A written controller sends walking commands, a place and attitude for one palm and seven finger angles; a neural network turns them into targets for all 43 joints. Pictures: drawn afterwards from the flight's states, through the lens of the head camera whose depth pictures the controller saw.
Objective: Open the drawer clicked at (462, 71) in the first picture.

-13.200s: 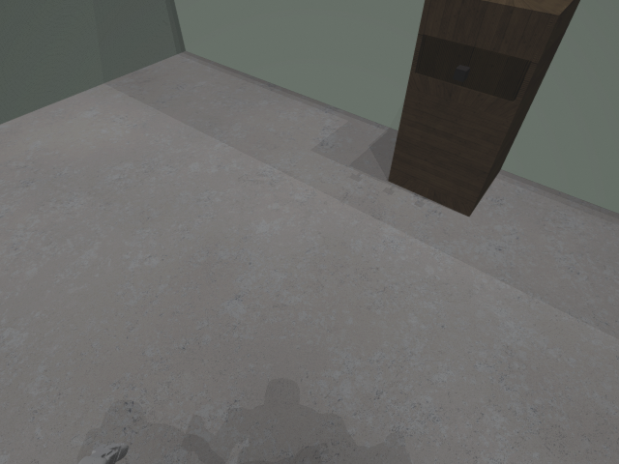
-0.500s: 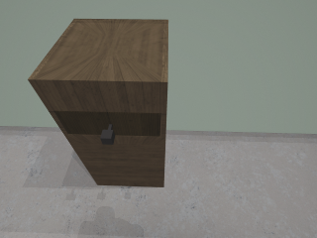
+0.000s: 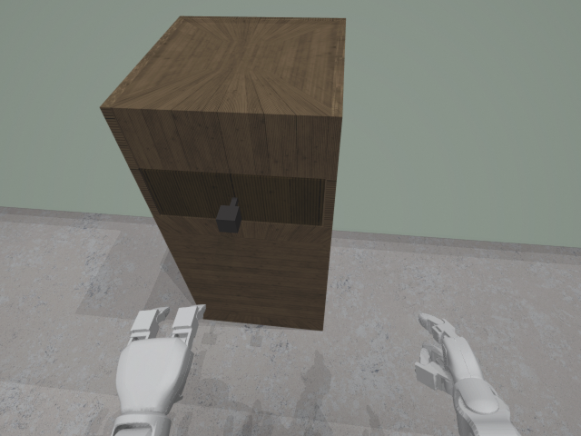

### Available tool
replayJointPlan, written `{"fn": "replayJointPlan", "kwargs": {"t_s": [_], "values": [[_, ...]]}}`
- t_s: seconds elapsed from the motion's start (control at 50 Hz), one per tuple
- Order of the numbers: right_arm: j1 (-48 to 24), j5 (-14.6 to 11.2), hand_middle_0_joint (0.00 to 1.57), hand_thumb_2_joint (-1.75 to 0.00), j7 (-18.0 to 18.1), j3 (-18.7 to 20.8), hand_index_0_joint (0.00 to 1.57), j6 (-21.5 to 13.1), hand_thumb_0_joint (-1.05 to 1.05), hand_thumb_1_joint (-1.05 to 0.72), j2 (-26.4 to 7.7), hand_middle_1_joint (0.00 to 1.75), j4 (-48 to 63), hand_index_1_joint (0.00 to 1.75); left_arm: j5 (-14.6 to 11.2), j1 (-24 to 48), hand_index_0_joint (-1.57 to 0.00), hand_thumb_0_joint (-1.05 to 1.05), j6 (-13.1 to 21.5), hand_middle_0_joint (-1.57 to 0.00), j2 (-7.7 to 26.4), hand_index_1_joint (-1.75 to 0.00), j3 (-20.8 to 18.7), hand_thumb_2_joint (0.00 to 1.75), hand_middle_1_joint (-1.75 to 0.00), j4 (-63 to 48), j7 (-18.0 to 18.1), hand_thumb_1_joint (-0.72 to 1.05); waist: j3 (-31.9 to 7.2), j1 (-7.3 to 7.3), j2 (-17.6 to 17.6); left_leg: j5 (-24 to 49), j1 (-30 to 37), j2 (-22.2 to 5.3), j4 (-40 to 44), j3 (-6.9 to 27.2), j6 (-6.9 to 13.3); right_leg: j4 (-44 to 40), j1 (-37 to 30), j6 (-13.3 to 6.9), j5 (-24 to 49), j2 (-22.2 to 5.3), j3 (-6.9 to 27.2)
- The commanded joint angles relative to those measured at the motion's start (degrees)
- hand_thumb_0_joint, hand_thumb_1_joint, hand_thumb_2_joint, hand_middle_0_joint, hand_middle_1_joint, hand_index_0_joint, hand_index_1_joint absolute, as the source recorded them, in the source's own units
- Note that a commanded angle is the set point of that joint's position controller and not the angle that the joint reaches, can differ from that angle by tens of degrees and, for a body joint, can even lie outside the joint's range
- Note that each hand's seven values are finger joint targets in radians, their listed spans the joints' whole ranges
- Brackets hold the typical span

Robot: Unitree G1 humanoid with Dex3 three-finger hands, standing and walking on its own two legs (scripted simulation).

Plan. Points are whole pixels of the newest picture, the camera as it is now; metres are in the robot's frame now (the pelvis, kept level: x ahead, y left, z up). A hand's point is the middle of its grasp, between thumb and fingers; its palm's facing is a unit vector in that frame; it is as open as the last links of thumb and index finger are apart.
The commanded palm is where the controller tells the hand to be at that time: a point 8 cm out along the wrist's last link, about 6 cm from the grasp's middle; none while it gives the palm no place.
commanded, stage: raise the hand with hooked fingers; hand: left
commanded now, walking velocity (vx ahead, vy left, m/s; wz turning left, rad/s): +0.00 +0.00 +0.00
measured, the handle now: (231, 212) +0.54 +0.22 -0.08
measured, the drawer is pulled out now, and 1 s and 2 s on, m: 0.00 0.00 0.00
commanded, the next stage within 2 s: move the hooked fingers above the handle in 1.34 s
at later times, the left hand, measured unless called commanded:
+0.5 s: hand (150, 290) +0.27 +0.24 +0.05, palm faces +0.09 -0.09 -0.99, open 12.3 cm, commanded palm +0.25 +0.24 +0.11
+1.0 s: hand (128, 217) +0.34 +0.28 +0.12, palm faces +0.05 -0.06 -1.00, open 13.8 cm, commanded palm +0.31 +0.28 +0.17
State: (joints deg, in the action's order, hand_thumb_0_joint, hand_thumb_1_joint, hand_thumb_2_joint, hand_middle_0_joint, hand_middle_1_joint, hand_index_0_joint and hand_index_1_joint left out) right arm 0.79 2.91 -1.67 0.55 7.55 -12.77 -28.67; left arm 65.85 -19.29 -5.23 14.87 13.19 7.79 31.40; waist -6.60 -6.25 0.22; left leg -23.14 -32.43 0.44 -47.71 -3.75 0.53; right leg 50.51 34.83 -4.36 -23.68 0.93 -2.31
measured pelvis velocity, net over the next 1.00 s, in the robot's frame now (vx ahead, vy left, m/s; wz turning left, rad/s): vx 0.04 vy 0.03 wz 0.03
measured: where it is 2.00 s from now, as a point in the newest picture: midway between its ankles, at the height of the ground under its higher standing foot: outside the picture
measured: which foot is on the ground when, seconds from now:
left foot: down 0.00-1.00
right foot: down 0.00-1.00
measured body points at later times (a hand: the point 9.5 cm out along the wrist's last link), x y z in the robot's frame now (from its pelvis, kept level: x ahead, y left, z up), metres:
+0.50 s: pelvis +0.01 +0.02 +0.03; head +0.03 -0.01 +0.48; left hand +0.26 +0.25 +0.11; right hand +0.18 -0.22 -0.09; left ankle +0.01 +0.12 -0.70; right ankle +0.02 -0.07 -0.70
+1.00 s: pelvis +0.04 +0.03 +0.04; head +0.06 +0.00 +0.49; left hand +0.34 +0.28 +0.17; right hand +0.25 -0.17 -0.07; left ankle +0.01 +0.12 -0.70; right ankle +0.02 -0.07 -0.70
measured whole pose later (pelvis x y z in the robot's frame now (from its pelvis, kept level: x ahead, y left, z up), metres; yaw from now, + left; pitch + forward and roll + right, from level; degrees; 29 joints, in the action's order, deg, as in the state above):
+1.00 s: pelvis +0.04 +0.03 +0.04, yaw +2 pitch +3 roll +0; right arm 4.8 0.0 2.1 -1.7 8.5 -13.3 -35.8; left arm 54.8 7.6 -6.7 25.8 4.8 6.5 5.6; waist -0.8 -4.7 -4.3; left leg -16.4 -13.6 2.3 -27.4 -1.7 2.4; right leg 28.4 14.3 -1.7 -16.6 0.0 -3.4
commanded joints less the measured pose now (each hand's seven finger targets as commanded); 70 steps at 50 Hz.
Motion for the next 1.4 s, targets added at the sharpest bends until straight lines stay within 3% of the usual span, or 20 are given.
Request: {"fn": "replayJointPlan", "kwargs": {"t_s": [0.0,0.04,0.08,0.16,0.2,0.28,0.36,0.44,0.48,0.6,0.68,0.8,0.92,0.98,1.02,1.08,1.18,1.26,1.38], "values": [[-5.2,0.1,0.2,-0.9,2.1,1.4,0.2,-2.6,0.0,-0.9,-4.2,0.3,5.8,0.3,-1.3,27.4,-0.25,0.0,-0.1,-0.25,5.9,-0.74,-5.1,0.61,-0.74,-15.6,3.2,0.22,-8.3,6.64,-0.2,4.9,7.4,2.9,4.4,4.8,2.0,-14.6,-3.4,1.1,2.9,-0.1,10.0],[-5.6,-0.6,0.2,-0.9,3.3,1.0,0.2,-3.7,0.0,-0.9,-4.4,0.3,5.3,0.3,-5.8,28.1,-0.25,0.0,-0.3,-0.25,4.5,-0.76,-2.6,0.59,-0.76,-14.4,-0.6,0.18,-7.1,7.52,2.7,3.7,7.9,2.9,6.4,4.6,2.4,-17.1,-6.3,2.1,2.6,-0.5,9.3],[-5.7,-1.0,0.2,-0.9,4.2,0.5,0.2,-3.9,0.0,-0.9,-4.5,0.3,5.0,0.3,-8.6,27.1,-0.25,0.0,-1.6,-0.25,2.6,-0.8,-0.5,0.57,-0.8,-11.6,-5.1,0.13,-6.7,7.31,5.9,3.6,7.9,3.1,8.3,4.5,2.5,-19.1,-9.0,2.7,2.5,-1.1,8.9],[-4.1,-1.6,0.2,-0.9,4.3,-0.5,0.2,-2.8,0.0,-0.9,-4.8,0.3,4.2,0.3,-7.1,20.2,-0.26,0.0,-3.6,-0.26,7.2,-0.86,-4.6,0.53,-0.86,-6.1,-11.5,0.04,-4.8,2.81,5.9,6.2,7.6,2.4,13.1,3.8,1.6,-20.2,-13.9,2.1,3.4,-1.4,7.8],[-3.5,-1.6,0.2,-0.9,3.8,-1.0,0.2,-2.9,0.0,-0.9,-4.8,0.3,4.4,0.3,-5.8,17.4,-0.27,0.0,-2.9,-0.27,10.4,-0.88,-8.0,0.51,-0.88,-6.4,-12.6,-0.01,-5.8,0.73,2.8,8.7,8.0,2.3,14.5,3.7,1.2,-19.1,-17.0,1.6,6.8,-1.3,7.5],[-3.5,-1.4,0.2,-0.9,3.3,-0.3,0.2,-3.2,0.0,-0.9,-4.8,0.3,4.9,0.3,-5.1,17.0,-0.27,0.0,-0.6,-0.27,13.8,-0.94,-13.4,0.47,-0.94,-11.8,-11.1,-0.1,-7.2,-0.75,-0.5,12.9,8.8,2.1,16.5,4.1,0.9,-18.2,-21.1,0.7,12.8,-0.8,7.7],[-2.8,-1.1,0.2,-0.9,3.0,1.1,0.2,-3.4,0.0,-0.9,-5.3,0.3,4.5,0.3,-5.5,21.6,-0.28,0.0,0.7,-0.28,12.7,-1.0,-13.3,0.43,-1.0,-18.4,-8.2,-0.2,-9.9,0.72,-3.3,17.4,13.5,2.0,16.3,4.2,1.2,-17.7,-20.4,0.4,18.0,-0.3,7.1],[-2.1,-1.5,0.2,-0.9,2.9,2.0,0.2,-3.9,0.0,-0.9,-6.3,0.3,2.6,0.3,-6.2,25.8,-0.29,0.0,0.2,-0.29,11.4,-1.07,-11.2,0.39,-1.07,-16.0,-7.4,-0.29,-7.2,3.17,-1.2,16.5,15.3,1.5,16.6,4.6,1.4,-18.8,-16.8,1.0,15.7,-0.1,5.2],[-2.2,-1.8,0.2,-0.9,3.0,2.3,0.2,-3.9,0.0,-0.9,-6.7,0.3,2.3,0.3,-6.9,28.6,-0.29,0.0,-0.8,-0.29,11.2,-1.1,-9.9,0.37,-1.1,-15.9,-8.4,-0.34,-7.8,3.52,-1.6,16.7,16.6,1.3,17.2,4.7,1.4,-19.3,-16.9,1.1,15.2,-0.1,4.4],[-2.6,-2.8,0.2,-0.9,3.7,1.8,0.2,-2.8,0.0,-0.9,-7.0,0.3,1.7,0.3,-8.3,30.0,-0.3,0.0,-3.6,-0.3,14.5,-1.18,-10.5,0.31,-1.18,-13.6,-14.6,-0.48,-7.7,2.22,0.8,19.3,18.5,1.3,19.8,4.4,1.2,-21.0,-21.5,1.5,18.4,-0.4,4.0],[-2.7,-2.7,0.2,-0.9,3.8,1.0,0.2,-2.3,0.0,-0.9,-7.1,0.3,1.9,0.3,-8.2,32.2,-0.3,0.0,-3.0,-0.3,18.1,-1.2,-13.4,0.3,-1.2,-14.5,-17.4,-0.5,-8.1,1.35,-1.6,24.2,20.2,1.3,20.8,4.6,0.9,-21.4,-24.5,1.2,22.9,-0.3,3.7],[-2.5,-3.0,0.2,-0.9,4.0,0.3,0.2,-1.5,0.0,-0.9,-6.7,0.3,1.5,0.3,-9.1,38.2,-0.3,0.0,-2.5,-0.3,19.5,-1.2,-13.9,0.3,-1.2,-12.2,-20.7,-0.5,-6.4,2.18,-0.5,25.7,21.1,1.4,21.8,4.2,1.0,-23.2,-26.0,1.5,25.7,-0.2,3.3],[-1.9,-2.7,0.2,-0.9,4.3,0.5,0.2,-1.3,0.0,-0.9,-7.0,0.3,1.0,0.3,-10.2,44.6,-0.3,0.0,-0.3,-0.3,22.8,-1.2,-15.3,0.3,-1.2,-14.9,-23.8,-0.5,-11.8,2.55,-3.5,31.8,24.8,1.5,21.3,4.5,1.0,-23.4,-28.8,1.6,30.5,-0.4,3.1],[-0.9,-3.0,0.2,-0.9,3.6,0.8,0.2,-1.3,0.0,-0.9,-7.2,0.3,1.1,0.3,-11.9,37.6,-0.3,0.0,0.5,-0.3,19.7,-1.2,-14.1,0.3,-1.2,-11.2,-26.0,-0.5,-9.3,2.35,-1.3,33.9,23.8,1.3,21.2,4.7,0.9,-23.8,-28.0,1.8,32.2,-0.2,2.6],[-0.4,-3.0,0.2,-0.9,3.3,0.9,0.2,-1.2,0.0,-0.9,-7.6,0.3,1.1,0.3,-12.6,36.3,-0.3,0.0,1.4,-0.3,19.8,-1.2,-14.1,0.3,-1.2,-11.8,-26.9,-0.5,-8.3,2.18,0.1,34.1,23.0,1.1,21.5,4.5,0.9,-23.7,-27.9,2.0,32.2,-0.4,2.3],[-0.4,-2.9,0.2,-0.9,3.0,1.0,0.2,-1.1,0.0,-0.9,-8.0,0.3,1.7,0.3,-12.6,36.0,-0.3,0.0,2.6,-0.3,21.2,-1.2,-15.9,0.3,-1.2,-12.2,-27.0,-0.5,-7.8,1.76,1.6,32.6,21.3,1.2,21.7,4.6,1.0,-23.6,-28.0,1.9,31.8,-0.3,2.3],[0.0,-2.3,0.2,-0.9,2.8,1.6,0.2,-1.6,0.0,-0.9,-7.9,0.3,1.7,0.3,-11.4,39.0,-0.3,0.0,6.0,-0.3,25.1,-1.2,-19.9,0.3,-1.2,-19.4,-22.9,-0.5,-13.5,0.8,-3.9,35.2,23.5,1.4,20.9,5.4,0.4,-22.5,-28.8,1.5,32.4,-0.5,3.3],[0.7,-2.7,0.2,-0.9,2.7,2.1,0.2,-1.9,0.0,-0.9,-7.5,0.3,0.6,0.3,-11.0,38.2,-0.3,0.0,6.0,-0.3,22.8,-1.2,-18.9,0.3,-1.2,-17.5,-19.6,-0.5,-12.8,1.33,-5.4,35.4,24.1,1.0,20.5,5.3,-0.1,-22.4,-25.4,1.4,29.4,-0.4,2.6],[-0.2,-3.8,0.2,-0.9,2.7,2.1,0.2,-1.3,0.0,-0.9,-8.2,0.3,0.3,0.3,-11.5,37.8,-0.3,0.0,1.2,-0.3,20.7,-1.2,-15.9,0.3,-1.2,-11.9,-20.4,-0.5,-9.7,2.34,-0.2,29.0,21.4,1.2,21.8,4.5,0.5,-23.6,-25.4,1.7,26.4,-0.1,2.5]]}}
